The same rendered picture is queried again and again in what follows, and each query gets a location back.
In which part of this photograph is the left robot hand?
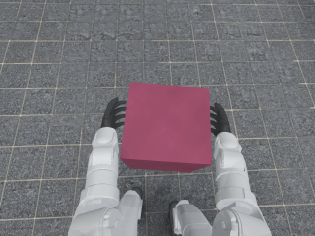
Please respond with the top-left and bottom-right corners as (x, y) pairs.
(101, 97), (127, 130)

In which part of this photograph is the robot right thigh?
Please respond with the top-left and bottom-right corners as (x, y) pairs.
(172, 204), (213, 236)

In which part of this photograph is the carton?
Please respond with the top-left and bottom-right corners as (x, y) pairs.
(120, 82), (212, 172)

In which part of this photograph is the robot left forearm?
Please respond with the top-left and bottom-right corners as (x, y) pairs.
(67, 127), (120, 236)

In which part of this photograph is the robot right upper arm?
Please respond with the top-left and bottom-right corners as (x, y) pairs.
(211, 208), (272, 236)

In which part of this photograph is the robot left upper arm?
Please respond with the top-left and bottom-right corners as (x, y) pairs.
(68, 206), (126, 236)

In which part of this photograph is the robot right forearm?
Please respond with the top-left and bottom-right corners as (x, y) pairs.
(213, 132), (268, 226)

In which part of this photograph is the robot right shin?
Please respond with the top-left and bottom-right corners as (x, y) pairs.
(173, 200), (189, 235)

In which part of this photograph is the right robot hand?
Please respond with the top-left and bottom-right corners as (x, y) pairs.
(210, 102), (231, 136)

